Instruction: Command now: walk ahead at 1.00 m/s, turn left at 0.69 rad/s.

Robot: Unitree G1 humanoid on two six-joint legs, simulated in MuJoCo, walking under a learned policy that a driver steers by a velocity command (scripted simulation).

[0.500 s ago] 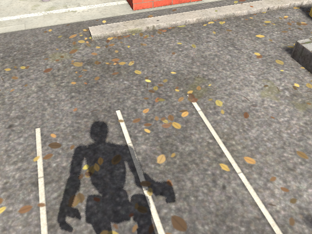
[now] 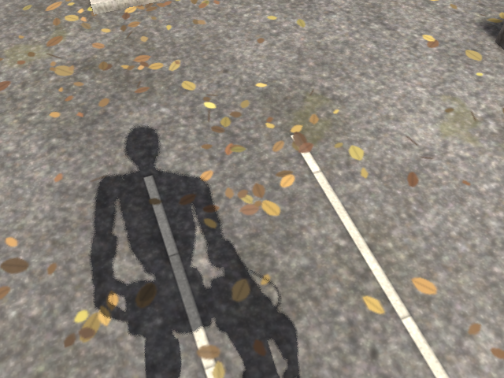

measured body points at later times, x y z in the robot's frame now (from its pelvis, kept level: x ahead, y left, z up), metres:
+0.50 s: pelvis +0.45 +0.10 +0.01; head +0.48 +0.12 +0.46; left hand +0.59 +0.40 -0.05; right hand +0.56 -0.16 -0.11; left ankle +0.35 +0.09 -0.72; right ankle +0.70 +0.00 -0.65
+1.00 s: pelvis +0.85 +0.30 +0.01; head +0.87 +0.33 +0.45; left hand +0.59 +0.41 -0.12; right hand +1.19 +0.39 -0.03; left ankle +0.91 +0.52 -0.67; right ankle +0.81 +0.10 -0.72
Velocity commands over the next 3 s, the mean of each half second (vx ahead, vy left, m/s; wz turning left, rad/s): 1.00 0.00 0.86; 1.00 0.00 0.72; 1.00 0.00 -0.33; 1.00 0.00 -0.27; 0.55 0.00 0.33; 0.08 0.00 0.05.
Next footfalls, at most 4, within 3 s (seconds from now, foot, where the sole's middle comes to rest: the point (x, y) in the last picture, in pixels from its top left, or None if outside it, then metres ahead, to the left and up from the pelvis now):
0.22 left None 0.38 0.11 -0.76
0.64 right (198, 243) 0.84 0.12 -0.76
1.10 left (56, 215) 0.98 0.56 -0.76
1.54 right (13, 129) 1.37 0.78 -0.76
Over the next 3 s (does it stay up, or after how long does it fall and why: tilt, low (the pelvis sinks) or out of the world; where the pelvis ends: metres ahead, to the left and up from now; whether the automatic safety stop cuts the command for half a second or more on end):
stays up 1.94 1.23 0.02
